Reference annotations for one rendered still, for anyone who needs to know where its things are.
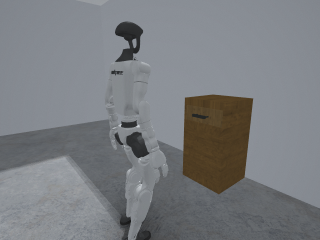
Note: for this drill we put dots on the drawer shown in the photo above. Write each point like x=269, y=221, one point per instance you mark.
x=215, y=116

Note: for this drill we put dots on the right robot hand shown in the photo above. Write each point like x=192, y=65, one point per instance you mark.
x=157, y=159

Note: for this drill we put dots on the left robot foot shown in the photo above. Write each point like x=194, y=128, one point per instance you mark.
x=124, y=220

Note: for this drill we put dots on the right robot shin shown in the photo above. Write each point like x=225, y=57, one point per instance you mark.
x=139, y=210

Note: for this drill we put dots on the left robot upper arm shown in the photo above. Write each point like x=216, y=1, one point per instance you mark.
x=109, y=89

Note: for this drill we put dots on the right robot forearm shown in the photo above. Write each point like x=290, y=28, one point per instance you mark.
x=144, y=121

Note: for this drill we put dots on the left robot hand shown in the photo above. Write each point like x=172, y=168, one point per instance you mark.
x=112, y=138

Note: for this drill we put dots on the handle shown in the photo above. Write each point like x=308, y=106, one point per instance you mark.
x=199, y=116

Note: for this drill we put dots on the right robot upper arm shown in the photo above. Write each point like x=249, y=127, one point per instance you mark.
x=141, y=72

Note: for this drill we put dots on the left robot forearm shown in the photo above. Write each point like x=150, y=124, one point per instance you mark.
x=112, y=116

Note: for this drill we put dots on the cabinet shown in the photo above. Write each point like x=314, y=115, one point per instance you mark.
x=216, y=157

